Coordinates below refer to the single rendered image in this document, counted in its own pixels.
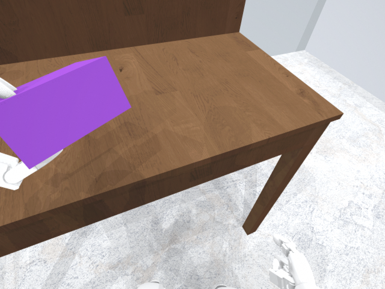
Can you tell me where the robot left hand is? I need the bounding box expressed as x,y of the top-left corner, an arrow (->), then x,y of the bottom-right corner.
0,78 -> 63,190

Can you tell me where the table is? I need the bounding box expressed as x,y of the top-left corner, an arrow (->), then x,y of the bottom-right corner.
0,0 -> 343,257

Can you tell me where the sponge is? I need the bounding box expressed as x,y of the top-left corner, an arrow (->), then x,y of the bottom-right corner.
0,56 -> 131,169

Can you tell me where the robot right hand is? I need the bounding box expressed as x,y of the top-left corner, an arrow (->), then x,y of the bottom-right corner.
269,234 -> 316,289

